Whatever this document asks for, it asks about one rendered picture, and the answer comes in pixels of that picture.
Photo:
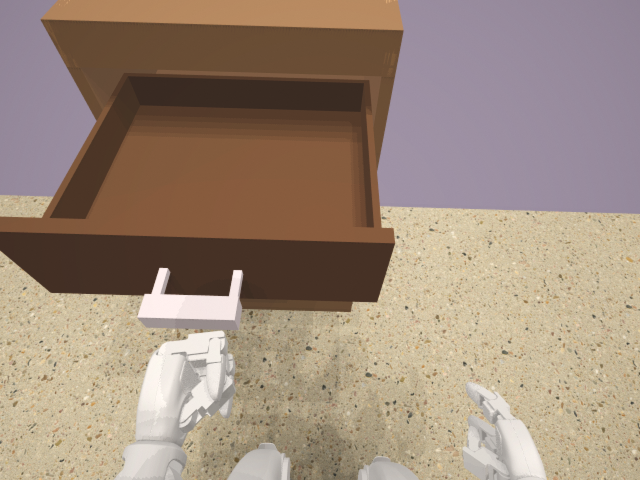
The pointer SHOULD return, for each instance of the drawer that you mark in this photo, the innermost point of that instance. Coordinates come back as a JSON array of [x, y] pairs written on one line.
[[205, 175]]

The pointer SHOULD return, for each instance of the handle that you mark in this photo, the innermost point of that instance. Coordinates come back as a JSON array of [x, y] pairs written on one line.
[[159, 310]]

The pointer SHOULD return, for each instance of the left robot forearm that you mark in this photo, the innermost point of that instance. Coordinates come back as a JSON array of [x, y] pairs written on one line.
[[152, 460]]

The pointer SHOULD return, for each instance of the cabinet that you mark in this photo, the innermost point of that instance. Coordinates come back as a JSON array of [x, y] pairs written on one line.
[[100, 40]]

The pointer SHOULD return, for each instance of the robot right hand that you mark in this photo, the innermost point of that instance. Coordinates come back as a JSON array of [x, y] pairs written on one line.
[[509, 452]]

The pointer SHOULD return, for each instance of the robot left hand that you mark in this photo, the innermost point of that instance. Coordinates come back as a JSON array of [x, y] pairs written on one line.
[[163, 413]]

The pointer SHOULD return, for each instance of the robot left shin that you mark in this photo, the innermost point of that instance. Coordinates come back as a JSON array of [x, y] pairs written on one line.
[[267, 446]]

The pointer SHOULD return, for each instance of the robot left thigh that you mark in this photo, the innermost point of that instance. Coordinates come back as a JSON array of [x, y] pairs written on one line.
[[262, 464]]

